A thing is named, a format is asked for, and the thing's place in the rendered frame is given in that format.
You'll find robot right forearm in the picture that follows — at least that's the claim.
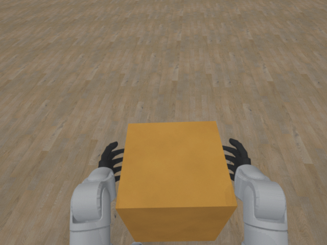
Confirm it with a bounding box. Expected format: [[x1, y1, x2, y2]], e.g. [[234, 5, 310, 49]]
[[234, 164, 288, 245]]

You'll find left robot hand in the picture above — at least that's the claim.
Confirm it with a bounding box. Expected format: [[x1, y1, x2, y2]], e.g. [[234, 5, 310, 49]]
[[98, 141, 124, 182]]

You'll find robot left forearm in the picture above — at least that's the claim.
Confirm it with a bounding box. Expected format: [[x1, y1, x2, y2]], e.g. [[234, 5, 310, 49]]
[[69, 167, 116, 245]]

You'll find carton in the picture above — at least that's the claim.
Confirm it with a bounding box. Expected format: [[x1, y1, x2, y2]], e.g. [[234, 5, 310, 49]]
[[115, 121, 238, 242]]

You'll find right robot hand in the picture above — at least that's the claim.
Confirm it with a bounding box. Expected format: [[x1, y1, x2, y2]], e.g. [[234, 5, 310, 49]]
[[222, 138, 251, 181]]

